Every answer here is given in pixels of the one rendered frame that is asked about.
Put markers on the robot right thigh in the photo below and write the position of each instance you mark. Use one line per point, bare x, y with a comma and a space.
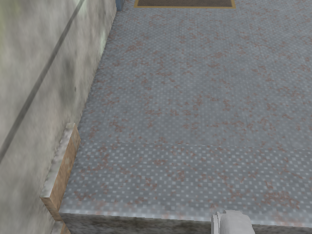
231, 222

